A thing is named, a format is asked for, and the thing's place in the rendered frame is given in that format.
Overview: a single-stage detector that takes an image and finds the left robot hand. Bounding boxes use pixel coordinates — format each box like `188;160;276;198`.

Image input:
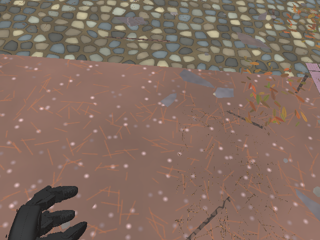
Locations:
6;185;87;240

